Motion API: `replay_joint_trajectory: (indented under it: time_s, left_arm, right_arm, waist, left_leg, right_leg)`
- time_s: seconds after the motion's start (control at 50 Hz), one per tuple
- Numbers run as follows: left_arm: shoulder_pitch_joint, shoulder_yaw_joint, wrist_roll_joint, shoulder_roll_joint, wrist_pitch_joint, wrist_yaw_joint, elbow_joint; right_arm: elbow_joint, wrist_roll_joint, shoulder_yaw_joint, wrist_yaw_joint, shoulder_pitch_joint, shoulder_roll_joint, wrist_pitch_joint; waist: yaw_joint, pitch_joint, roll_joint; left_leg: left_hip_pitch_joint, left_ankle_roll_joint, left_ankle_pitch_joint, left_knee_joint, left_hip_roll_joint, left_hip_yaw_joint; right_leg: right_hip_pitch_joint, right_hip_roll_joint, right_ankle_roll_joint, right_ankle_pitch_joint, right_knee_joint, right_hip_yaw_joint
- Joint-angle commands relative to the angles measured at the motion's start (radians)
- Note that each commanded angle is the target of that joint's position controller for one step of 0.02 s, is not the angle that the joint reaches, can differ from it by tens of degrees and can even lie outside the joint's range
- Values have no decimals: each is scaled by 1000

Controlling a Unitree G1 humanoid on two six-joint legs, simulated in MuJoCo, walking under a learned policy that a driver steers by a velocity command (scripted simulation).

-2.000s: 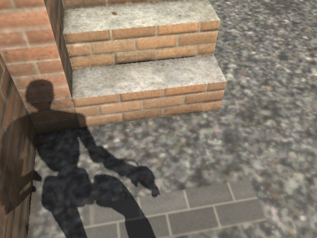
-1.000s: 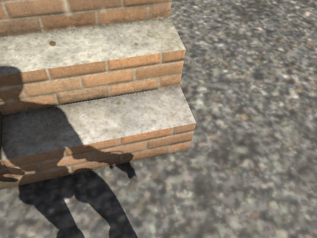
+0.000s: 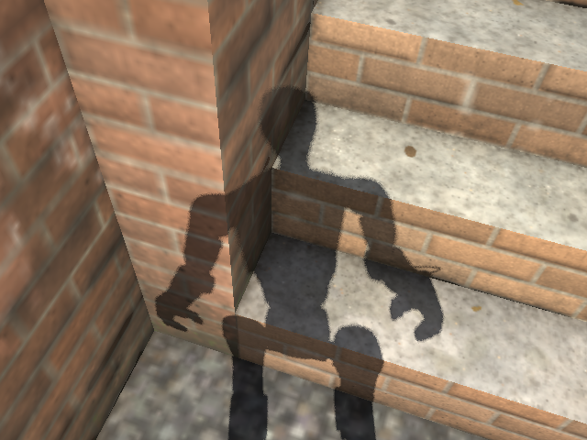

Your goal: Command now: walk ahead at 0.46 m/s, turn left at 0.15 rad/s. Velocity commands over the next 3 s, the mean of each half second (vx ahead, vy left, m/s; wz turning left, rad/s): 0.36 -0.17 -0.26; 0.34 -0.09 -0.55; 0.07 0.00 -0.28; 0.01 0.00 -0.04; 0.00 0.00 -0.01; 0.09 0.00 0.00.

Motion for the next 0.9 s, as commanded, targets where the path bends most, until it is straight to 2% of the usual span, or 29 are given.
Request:
replay_joint_trajectory:
  time_s: [0.02,0.06,0.14,0.16,0.18,0.22,0.28,0.32,0.36,0.38,0.4,0.42,0.44,0.46,0.5,0.52,0.56,0.62,0.64,0.66,0.68,0.7,0.72,0.74,0.76,0.8,0.84,0.88,0.9]
  left_arm:
    - [-92,19,21,112,-11,-1,-127]
    - [-87,-3,26,47,-3,-5,-133]
    - [-201,-18,33,25,1,-11,-176]
    - [-170,-23,89,-2,64,-60,-126]
    - [-160,-25,94,-7,94,-96,-141]
    - [-182,-24,77,-9,116,-118,-151]
    - [-113,-9,67,16,130,-93,-107]
    - [-46,12,71,48,118,-63,-82]
    - [91,46,89,104,104,-51,-39]
    - [31,59,73,158,95,-43,-41]
    - [49,99,62,271,108,-37,-69]
    - [40,97,33,214,107,-23,-80]
    - [-9,78,32,131,103,-12,-96]
    - [-53,63,38,88,100,-2,-96]
    - [-83,56,51,78,105,12,-86]
    - [-90,57,55,82,113,13,-96]
    - [-66,60,69,99,117,5,-84]
    - [-140,66,64,109,104,-6,-104]
    - [-205,57,55,90,100,-5,-136]
    - [-250,27,39,0,90,-9,-190]
    - [-163,33,63,61,93,-6,-159]
    - [-124,49,67,117,101,-14,-146]
    - [-101,48,70,97,108,-20,-124]
    - [-28,21,68,11,94,-5,-120]
    - [-36,10,69,-7,95,-9,-123]
    - [-147,2,47,-17,100,-11,-154]
    - [-123,3,49,-13,94,-16,-160]
    - [26,15,69,-6,83,0,-104]
    - [121,29,85,56,77,4,-90]
  right_arm:
    - [-34,-20,-45,-6,56,-163,-24]
    - [-13,-11,-55,-12,69,-187,-30]
    - [4,2,-55,-21,82,-171,-43]
    - [61,-6,-53,-26,124,-145,-51]
    - [76,2,-65,-41,181,-171,-50]
    - [78,10,-73,-73,150,-181,-43]
    - [67,11,-73,-103,47,-160,-32]
    - [52,5,-80,-107,28,-187,-7]
    - [50,24,-77,-99,19,-186,10]
    - [32,-16,-54,-93,87,-99,17]
    - [7,-29,-31,-83,184,-47,31]
    - [25,-45,-27,-84,129,-86,44]
    - [26,-39,-32,-84,93,-115,48]
    - [24,-35,-34,-86,47,-125,48]
    - [23,-29,-24,-92,15,-93,56]
    - [21,-18,-19,-112,7,-82,62]
    - [31,-3,-11,-129,41,-76,68]
    - [60,-5,-20,-127,151,-112,72]
    - [87,-21,-30,-127,239,-134,63]
    - [84,-44,-66,-131,245,-235,56]
    - [45,-45,-76,-138,69,-238,64]
    - [4,-43,-66,-141,8,-173,53]
    - [-3,-37,-54,-130,-41,-123,44]
    - [-15,-37,-19,-92,-95,-27,40]
    - [-27,-34,-10,-81,-157,-8,36]
    - [-24,-31,-23,-67,-102,-57,51]
    - [10,-14,-46,-61,-11,-128,58]
    - [23,25,-46,-43,4,-123,50]
    - [-14,13,-40,-38,-59,-102,45]
  waist:
    - [-42,-84,104]
    - [-18,-68,103]
    - [-45,-15,99]
    - [-35,66,63]
    - [-38,13,91]
    - [-19,-40,117]
    - [35,-97,199]
    - [51,-113,172]
    - [113,-158,85]
    - [22,-137,-95]
    - [-10,-269,-242]
    - [14,-243,-25]
    - [1,-174,55]
    - [-14,-109,98]
    - [-26,-72,38]
    - [-14,-78,6]
    - [-18,-152,-35]
    - [-96,-179,-67]
    - [-157,-170,-18]
    - [-176,-175,243]
    - [-99,-125,283]
    - [-52,-118,147]
    - [-15,-107,77]
    - [36,-142,185]
    - [41,-84,236]
    - [-40,-34,212]
    - [-48,-93,197]
    - [39,-152,97]
    - [105,-142,-42]
  left_leg:
    - [258,205,271,-283,286,-330]
    - [221,214,376,-327,291,-242]
    - [140,154,322,-387,202,-37]
    - [159,94,809,-289,222,-9]
    - [209,64,972,-238,239,-1]
    - [236,35,857,-227,267,24]
    - [229,27,857,-160,279,74]
    - [271,28,1001,55,272,85]
    - [182,4,762,477,205,91]
    - [-59,-24,-104,688,108,88]
    - [-307,-56,-438,928,-47,39]
    - [-312,-35,-369,927,52,-45]
    - [-259,-37,-310,846,85,-58]
    - [-203,-52,-275,734,102,-43]
    - [-95,-59,-231,522,81,-12]
    - [-50,-68,-246,439,62,9]
    - [30,-58,-258,274,38,26]
    - [247,-7,-104,21,40,0]
    - [428,26,-6,-150,97,-19]
    - [522,129,-197,-333,404,-351]
    - [294,211,-106,-337,591,-553]
    - [227,223,-8,-307,574,-511]
    - [229,195,73,-277,508,-396]
    - [174,136,33,-271,314,-174]
    - [115,95,194,-247,229,-20]
    - [119,89,558,-165,192,102]
    - [227,82,689,-63,231,100]
    - [81,33,626,231,181,189]
    - [-224,-27,62,500,138,189]
  right_leg:
    - [-273,-69,-7,103,5,60]
    - [-284,-64,20,141,-51,45]
    - [-230,-9,45,398,-295,7]
    - [-238,33,3,415,-360,-47]
    - [-224,47,-23,414,-395,-58]
    - [-170,32,-48,483,-469,-33]
    - [10,60,-58,426,-477,-48]
    - [70,115,-81,251,-562,-93]
    - [239,152,-170,297,-721,-88]
    - [366,-16,-225,744,-654,91]
    - [531,-203,-462,903,-738,488]
    - [458,-204,-429,732,-791,456]
    - [328,-154,-385,612,-803,384]
    - [201,-110,-334,581,-833,337]
    - [91,-34,-246,649,-840,273]
    - [80,-20,-220,712,-826,267]
    - [115,-11,-178,750,-815,299]
    - [-16,61,-53,464,-782,307]
    - [-180,119,22,343,-719,269]
    - [-379,221,79,70,-441,149]
    - [-353,147,61,-52,-171,124]
    - [-296,89,28,5,-23,153]
    - [-309,80,13,33,59,140]
    - [-179,77,-7,-12,3,83]
    - [-121,102,-10,-30,-109,9]
    - [-44,137,10,-17,-305,-82]
    - [20,125,17,84,-495,-92]
    - [292,188,0,335,-691,-125]
    - [488,54,-37,620,-739,86]
Next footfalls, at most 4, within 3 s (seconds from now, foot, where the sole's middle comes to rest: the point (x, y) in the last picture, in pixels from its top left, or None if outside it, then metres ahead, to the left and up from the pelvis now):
0.36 right None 0.31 -0.12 -0.77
0.64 left None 0.36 0.01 -0.77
0.90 right None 0.31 -0.26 -0.77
1.26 left None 0.39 -0.10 -0.77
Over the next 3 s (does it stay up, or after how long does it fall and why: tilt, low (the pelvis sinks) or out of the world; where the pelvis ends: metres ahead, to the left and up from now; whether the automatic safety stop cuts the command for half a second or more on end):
stays up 0.26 -0.21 0.00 its command is cut before an obstacle after 0.2 s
